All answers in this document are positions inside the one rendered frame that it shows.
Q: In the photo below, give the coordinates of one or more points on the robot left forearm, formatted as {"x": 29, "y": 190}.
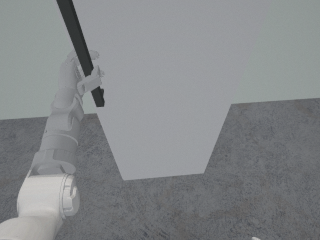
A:
{"x": 57, "y": 153}

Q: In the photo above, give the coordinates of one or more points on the left robot hand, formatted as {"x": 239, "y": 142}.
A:
{"x": 70, "y": 77}

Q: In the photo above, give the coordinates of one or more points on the fridge door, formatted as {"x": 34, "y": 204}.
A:
{"x": 171, "y": 71}

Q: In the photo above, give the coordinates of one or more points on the left robot upper arm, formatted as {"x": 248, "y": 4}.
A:
{"x": 45, "y": 202}

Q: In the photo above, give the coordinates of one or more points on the handle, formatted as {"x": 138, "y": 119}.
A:
{"x": 71, "y": 21}

